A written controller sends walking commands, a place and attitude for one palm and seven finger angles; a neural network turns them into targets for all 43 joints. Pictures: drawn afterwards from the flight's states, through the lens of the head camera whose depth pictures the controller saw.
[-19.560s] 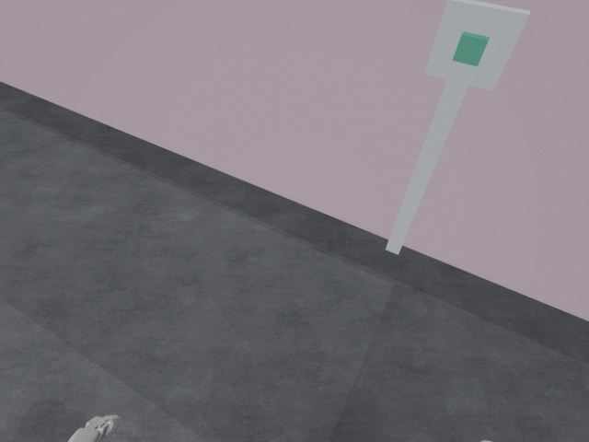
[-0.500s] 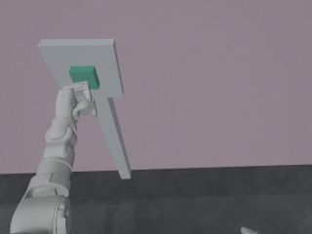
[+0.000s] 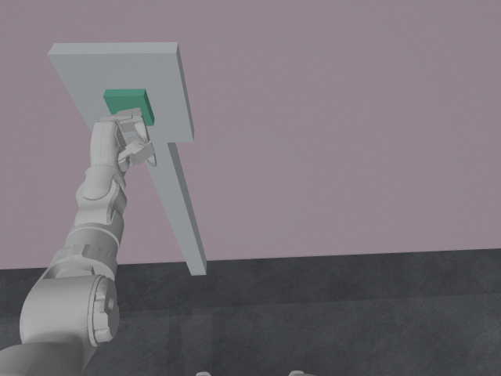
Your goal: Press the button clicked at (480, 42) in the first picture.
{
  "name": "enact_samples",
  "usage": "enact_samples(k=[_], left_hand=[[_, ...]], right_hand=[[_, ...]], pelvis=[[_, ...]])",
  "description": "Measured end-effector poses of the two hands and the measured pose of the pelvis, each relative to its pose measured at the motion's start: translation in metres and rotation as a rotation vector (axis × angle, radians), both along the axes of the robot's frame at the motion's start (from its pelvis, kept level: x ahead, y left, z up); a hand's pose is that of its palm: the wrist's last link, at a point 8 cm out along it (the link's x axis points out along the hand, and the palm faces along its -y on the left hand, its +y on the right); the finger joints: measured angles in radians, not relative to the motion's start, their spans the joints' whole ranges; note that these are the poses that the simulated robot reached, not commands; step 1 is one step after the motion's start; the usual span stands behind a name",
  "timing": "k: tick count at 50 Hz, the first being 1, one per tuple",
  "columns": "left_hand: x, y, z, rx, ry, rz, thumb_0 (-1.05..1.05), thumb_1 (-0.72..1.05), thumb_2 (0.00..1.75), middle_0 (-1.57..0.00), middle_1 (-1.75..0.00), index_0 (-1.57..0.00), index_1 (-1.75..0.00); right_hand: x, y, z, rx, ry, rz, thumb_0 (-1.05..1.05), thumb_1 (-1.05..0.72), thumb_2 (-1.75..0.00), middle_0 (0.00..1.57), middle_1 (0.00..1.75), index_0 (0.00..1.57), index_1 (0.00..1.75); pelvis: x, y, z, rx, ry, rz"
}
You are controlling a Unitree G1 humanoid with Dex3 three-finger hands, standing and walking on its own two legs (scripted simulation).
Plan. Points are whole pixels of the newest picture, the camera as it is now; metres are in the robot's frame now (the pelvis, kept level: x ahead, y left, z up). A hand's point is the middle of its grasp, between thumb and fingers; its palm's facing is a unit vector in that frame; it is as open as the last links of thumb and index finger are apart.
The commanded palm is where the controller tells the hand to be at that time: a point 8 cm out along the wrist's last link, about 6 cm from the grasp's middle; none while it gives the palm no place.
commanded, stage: press the button with the knuckle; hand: left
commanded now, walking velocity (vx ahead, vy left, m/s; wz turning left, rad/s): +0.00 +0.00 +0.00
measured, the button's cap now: (131, 105) +0.52 +0.19 +0.14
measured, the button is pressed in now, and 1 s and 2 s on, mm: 5 0 0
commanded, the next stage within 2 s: hold the button down briefly in 0.12 s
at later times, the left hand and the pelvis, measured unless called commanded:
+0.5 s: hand (149, 143) +0.46 +0.16 +0.11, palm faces +0.05 -1.00 -0.03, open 3.0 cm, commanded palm +0.47 +0.21 +0.11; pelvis -0.02 -0.01 -0.01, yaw +1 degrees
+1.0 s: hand (149, 149) +0.45 +0.16 +0.10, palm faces +0.04 -1.00 +0.00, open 2.9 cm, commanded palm +0.41 +0.21 +0.11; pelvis +0.00 +0.00 +0.00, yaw -1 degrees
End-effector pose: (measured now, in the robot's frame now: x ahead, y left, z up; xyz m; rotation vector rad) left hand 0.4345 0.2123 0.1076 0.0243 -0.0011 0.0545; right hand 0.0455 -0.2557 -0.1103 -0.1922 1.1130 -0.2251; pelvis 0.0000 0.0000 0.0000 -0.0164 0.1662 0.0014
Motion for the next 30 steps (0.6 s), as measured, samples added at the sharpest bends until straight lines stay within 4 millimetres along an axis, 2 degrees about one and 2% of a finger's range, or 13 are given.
enact_samples(k=[19,30], left_hand=[[0.007,0.0,0.0,0.013,0.004,-0.007,0.0,0.8,1.01,-1.3,-1.5,-1.36,-1.5],[0.007,0.002,-0.001,0.003,0.012,-0.015,-0.01,0.78,1.01,-1.3,-1.5,-1.36,-1.5]], right_hand=[[-0.046,-0.013,-0.003,-0.04,0.068,-0.013,0.01,-0.91,-0.9,0.2,0.3,0.2,0.3],[-0.053,-0.015,-0.001,-0.05,0.059,-0.02,0.01,-0.91,-0.9,0.2,0.3,0.2,0.3]], pelvis=[[-0.02,-0.005,-0.007,-0.006,0.033,0.013],[-0.024,-0.006,-0.009,-0.011,0.038,0.01]])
